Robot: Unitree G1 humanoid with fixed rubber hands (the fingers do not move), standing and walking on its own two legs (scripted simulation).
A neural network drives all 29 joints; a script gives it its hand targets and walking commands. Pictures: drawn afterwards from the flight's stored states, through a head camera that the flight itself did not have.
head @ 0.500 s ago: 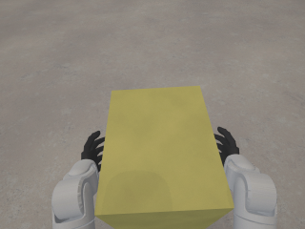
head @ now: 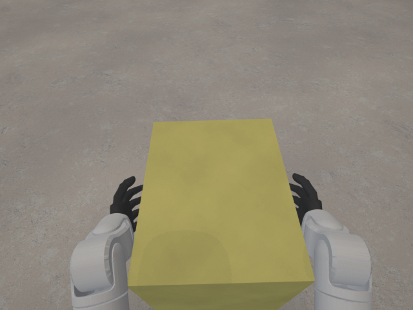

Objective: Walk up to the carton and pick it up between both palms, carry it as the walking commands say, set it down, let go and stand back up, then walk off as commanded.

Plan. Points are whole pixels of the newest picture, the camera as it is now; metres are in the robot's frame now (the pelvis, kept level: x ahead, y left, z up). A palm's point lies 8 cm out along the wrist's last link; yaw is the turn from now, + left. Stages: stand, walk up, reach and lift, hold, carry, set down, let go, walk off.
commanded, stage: carry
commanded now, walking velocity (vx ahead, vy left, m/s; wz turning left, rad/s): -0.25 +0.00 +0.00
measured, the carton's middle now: (215, 221) +0.30 +0.01 +0.02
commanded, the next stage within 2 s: none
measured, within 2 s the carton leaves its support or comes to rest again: neither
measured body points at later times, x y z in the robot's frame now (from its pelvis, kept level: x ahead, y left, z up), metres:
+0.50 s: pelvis -0.19 +0.01 +0.00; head -0.19 +0.03 +0.45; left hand +0.06 +0.19 +0.06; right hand +0.08 -0.13 +0.08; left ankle -0.20 +0.11 -0.73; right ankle -0.14 -0.11 -0.67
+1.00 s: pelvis -0.38 -0.03 +0.01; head -0.36 -0.06 +0.46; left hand -0.10 +0.11 +0.09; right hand -0.11 -0.21 +0.08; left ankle -0.42 +0.10 -0.65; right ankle -0.33 -0.13 -0.73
